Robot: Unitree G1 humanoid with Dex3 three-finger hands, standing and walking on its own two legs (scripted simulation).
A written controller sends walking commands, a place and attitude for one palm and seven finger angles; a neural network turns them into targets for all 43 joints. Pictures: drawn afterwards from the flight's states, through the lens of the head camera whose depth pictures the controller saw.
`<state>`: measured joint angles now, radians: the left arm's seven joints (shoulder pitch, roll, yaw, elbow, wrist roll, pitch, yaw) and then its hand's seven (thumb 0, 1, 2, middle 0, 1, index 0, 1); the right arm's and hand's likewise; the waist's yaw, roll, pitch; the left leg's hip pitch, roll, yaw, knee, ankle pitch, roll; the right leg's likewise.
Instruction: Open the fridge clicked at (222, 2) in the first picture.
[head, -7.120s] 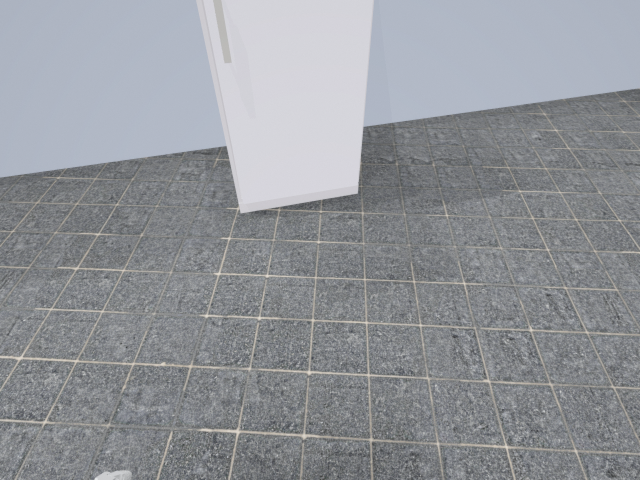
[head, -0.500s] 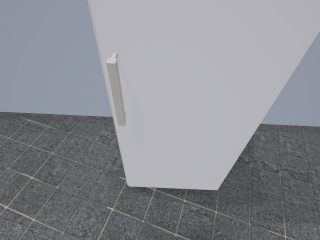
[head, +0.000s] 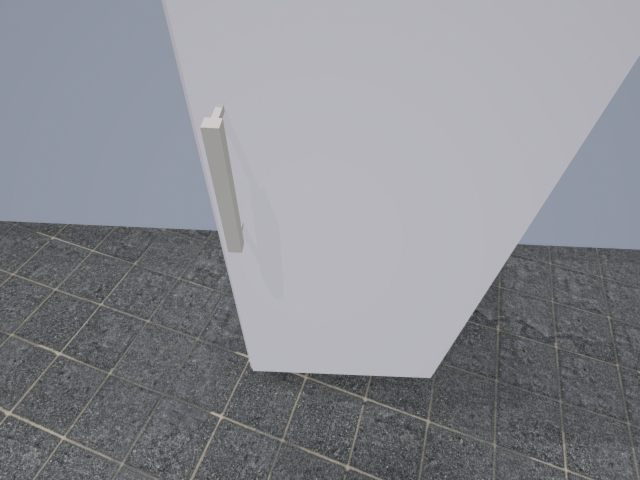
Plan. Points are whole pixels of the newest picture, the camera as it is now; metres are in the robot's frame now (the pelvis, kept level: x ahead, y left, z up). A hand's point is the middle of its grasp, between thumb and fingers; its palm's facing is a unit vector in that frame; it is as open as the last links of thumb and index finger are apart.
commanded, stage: look again from close up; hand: left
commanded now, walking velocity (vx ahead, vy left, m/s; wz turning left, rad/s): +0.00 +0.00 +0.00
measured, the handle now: (228, 185) +0.49 +0.18 +0.09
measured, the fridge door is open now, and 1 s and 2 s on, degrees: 0 0 0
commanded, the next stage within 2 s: raise the hand to about handle height in 0.48 s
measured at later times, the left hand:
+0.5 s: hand out of the picture +0.04 +0.20 -0.17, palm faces +0.00 -0.97 -0.25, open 7.4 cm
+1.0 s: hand (164, 452) +0.16 +0.20 -0.05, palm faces +0.09 -1.00 -0.02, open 8.6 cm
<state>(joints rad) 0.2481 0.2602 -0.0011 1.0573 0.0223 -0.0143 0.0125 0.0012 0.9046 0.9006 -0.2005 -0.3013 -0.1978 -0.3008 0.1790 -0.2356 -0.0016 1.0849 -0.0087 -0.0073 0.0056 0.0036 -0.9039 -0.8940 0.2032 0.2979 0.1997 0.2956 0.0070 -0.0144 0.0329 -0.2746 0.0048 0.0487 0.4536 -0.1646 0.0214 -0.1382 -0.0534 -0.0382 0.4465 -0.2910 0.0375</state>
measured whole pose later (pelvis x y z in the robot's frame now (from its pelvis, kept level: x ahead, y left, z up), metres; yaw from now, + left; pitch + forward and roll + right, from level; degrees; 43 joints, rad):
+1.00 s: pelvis -0.02 -0.04 -0.09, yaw +0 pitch +10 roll +0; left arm 0.42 0.25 0.31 0.13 -0.37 -0.39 -0.42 0.00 0.61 0.77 -0.22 -0.49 -0.22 -0.49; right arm 0.18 -0.25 -0.06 0.57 0.04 -0.32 -0.05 0.01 -0.90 -0.89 0.20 0.30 0.20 0.30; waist 0.04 -0.01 -0.13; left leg -0.88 0.06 -0.01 1.13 -0.43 -0.03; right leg -0.74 -0.02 -0.06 1.17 -0.61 -0.02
